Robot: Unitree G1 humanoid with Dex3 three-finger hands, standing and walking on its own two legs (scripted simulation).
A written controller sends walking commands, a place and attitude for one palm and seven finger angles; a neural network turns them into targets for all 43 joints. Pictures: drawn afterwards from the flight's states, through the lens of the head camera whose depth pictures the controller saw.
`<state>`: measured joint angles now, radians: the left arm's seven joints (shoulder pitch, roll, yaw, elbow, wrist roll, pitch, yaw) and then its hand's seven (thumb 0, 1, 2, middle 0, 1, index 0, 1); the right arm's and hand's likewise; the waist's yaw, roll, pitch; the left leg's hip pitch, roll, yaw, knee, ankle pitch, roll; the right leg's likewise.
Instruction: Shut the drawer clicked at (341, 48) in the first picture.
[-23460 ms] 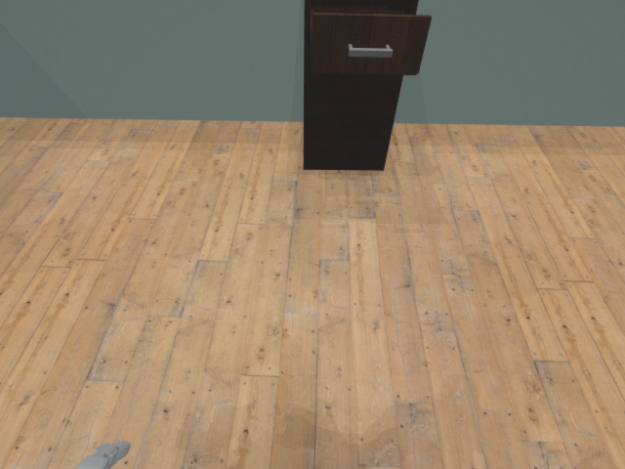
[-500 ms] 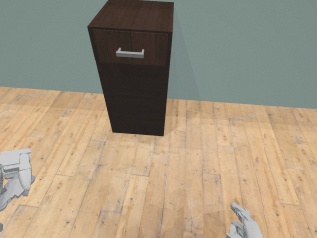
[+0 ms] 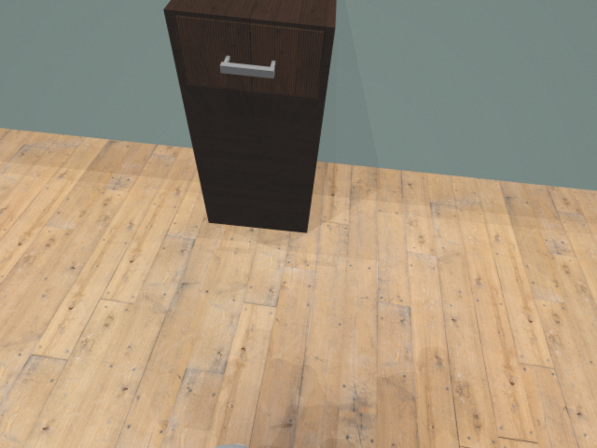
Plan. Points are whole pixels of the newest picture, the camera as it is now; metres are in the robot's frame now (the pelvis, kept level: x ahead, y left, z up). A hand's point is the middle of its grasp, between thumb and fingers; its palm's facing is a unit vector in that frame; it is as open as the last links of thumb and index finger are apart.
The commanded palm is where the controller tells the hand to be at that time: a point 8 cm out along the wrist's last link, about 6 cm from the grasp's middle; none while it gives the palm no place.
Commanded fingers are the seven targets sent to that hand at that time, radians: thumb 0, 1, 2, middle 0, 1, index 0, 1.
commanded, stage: let the arm hang, fingers relaxed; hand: left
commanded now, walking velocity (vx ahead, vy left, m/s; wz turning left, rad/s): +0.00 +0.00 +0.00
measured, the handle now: (249, 66) +0.99 +0.16 -0.02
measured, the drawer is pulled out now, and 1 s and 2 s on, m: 0.00 0.00 0.00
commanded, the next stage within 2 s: look to check the result in 0.78 s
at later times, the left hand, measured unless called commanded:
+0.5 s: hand out of the picture +0.06 +0.22 -0.15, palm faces +0.00 -0.95 -0.30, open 7.1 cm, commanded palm none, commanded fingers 0.00 0.90 0.90 -0.20 -0.30 -0.20 -0.30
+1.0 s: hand out of the picture +0.09 +0.19 -0.15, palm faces -0.01 -0.97 -0.26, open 7.4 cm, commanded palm none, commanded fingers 0.00 0.90 0.90 -0.20 -0.30 -0.20 -0.30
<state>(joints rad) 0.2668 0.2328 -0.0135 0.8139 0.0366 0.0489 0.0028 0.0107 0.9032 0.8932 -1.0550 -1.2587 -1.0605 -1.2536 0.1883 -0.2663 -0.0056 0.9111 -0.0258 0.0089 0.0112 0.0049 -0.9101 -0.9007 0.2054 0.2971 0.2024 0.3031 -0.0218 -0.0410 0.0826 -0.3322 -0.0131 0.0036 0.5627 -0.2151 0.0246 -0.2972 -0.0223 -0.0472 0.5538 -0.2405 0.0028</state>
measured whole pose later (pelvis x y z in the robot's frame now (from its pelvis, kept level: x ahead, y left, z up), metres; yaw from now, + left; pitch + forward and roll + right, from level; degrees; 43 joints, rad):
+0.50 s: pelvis +0.02 -0.01 +0.01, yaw +0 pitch -2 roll +0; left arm 0.19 0.27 0.01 1.12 0.01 -0.01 0.01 0.00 0.90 0.89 -0.24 -0.35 -0.24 -0.36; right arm 0.20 -0.22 -0.01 1.11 -0.02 0.01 -0.01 0.00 -0.91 -0.90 0.21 0.30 0.20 0.30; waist 0.00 0.03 0.05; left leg -0.22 -0.01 0.00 0.42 -0.18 0.02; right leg -0.19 -0.02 -0.05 0.42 -0.20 0.00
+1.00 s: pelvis +0.04 -0.02 +0.02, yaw -1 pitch -1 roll +0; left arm 0.16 0.24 0.02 1.14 0.01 -0.01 0.01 0.00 0.90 0.89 -0.20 -0.30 -0.20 -0.30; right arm 0.17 -0.24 -0.02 1.14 -0.02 0.00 -0.02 0.00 -0.91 -0.90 0.20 0.30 0.20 0.30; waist -0.01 0.01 0.06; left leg -0.17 0.02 0.00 0.37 -0.18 -0.01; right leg -0.14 0.01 -0.05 0.36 -0.20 -0.02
